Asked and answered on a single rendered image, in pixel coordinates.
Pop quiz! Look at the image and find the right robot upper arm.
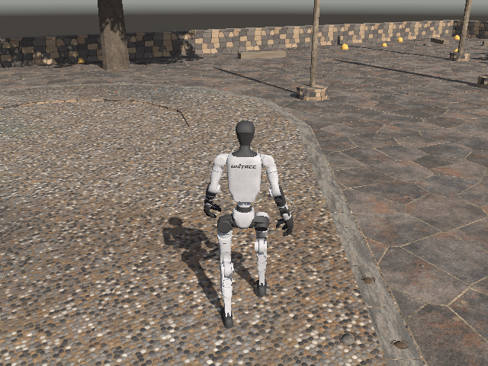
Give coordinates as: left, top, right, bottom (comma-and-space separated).
260, 154, 281, 197

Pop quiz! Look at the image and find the robot right hand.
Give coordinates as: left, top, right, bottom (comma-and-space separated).
276, 217, 294, 236

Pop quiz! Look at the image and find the robot left hand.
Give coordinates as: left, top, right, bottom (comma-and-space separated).
204, 204, 221, 218

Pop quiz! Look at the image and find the robot right forearm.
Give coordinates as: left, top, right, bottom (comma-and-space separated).
274, 185, 291, 220

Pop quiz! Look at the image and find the robot torso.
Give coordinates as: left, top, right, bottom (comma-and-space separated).
226, 150, 262, 229

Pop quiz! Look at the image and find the right robot thigh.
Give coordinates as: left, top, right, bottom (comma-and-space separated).
254, 212, 269, 253

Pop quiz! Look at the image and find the robot left forearm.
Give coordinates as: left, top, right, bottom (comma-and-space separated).
204, 183, 216, 207

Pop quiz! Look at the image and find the left robot upper arm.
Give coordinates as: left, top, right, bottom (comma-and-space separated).
208, 153, 229, 194

